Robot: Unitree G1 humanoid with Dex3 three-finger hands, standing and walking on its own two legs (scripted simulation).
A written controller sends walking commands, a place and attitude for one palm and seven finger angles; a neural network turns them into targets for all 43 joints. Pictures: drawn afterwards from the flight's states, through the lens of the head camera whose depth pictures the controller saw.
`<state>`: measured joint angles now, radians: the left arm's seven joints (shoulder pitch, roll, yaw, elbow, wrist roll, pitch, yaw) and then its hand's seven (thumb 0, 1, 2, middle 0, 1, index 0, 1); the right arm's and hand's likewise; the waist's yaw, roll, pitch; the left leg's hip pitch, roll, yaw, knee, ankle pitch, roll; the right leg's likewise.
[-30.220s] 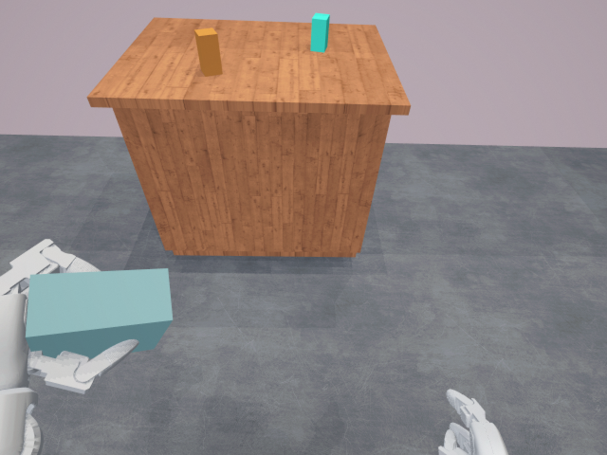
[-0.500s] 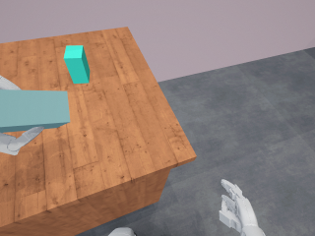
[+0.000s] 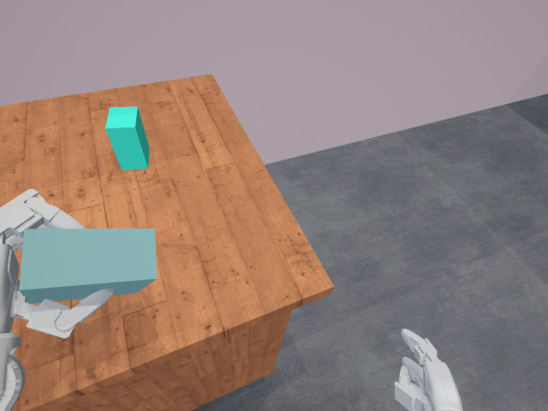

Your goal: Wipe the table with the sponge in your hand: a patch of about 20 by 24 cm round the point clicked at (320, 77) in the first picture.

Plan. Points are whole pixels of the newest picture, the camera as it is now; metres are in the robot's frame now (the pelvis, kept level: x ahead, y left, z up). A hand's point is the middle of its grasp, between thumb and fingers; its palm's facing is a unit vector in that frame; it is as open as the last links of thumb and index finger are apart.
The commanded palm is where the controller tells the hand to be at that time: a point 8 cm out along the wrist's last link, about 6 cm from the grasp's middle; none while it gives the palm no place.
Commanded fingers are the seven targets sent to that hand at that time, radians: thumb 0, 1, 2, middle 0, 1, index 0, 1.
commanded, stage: look again from close up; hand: left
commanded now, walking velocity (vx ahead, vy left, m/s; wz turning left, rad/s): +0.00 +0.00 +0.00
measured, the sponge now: (108, 265) +0.24 +0.21 +0.13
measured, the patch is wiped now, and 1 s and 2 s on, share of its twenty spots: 0.00 0.00 0.00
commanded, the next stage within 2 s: turn the palm down, sponge in hand in 0.38 s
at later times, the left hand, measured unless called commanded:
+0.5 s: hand (58, 262) +0.23 +0.25 +0.15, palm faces +0.36 -0.84 -0.41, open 9.5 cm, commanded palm +0.15 +0.29 +0.18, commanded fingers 0.00 0.10 1.30 -1.20 -1.60 -1.20 -1.60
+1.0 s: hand (42, 276) +0.20 +0.26 +0.16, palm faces +0.43 -0.58 -0.69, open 9.5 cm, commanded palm +0.16 +0.26 +0.20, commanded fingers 0.00 0.10 1.30 -1.20 -1.60 -1.20 -1.60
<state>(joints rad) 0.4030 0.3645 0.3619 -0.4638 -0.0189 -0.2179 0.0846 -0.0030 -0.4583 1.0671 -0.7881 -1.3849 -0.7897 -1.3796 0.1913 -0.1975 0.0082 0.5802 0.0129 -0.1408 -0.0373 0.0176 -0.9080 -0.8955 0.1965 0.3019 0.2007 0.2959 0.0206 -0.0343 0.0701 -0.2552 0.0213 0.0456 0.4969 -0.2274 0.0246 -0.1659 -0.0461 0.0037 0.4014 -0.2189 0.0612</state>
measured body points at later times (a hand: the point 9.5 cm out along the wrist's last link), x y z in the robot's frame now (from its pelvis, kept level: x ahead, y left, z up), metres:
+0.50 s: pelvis +0.00 +0.00 +0.00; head +0.04 +0.03 +0.45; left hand +0.20 +0.30 +0.18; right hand +0.19 -0.21 -0.07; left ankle +0.03 +0.10 -0.74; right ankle +0.00 -0.16 -0.74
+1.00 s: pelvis -0.02 -0.06 -0.01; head -0.01 -0.08 +0.44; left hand +0.18 +0.28 +0.20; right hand +0.20 -0.26 -0.10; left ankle +0.03 +0.10 -0.74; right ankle +0.00 -0.16 -0.74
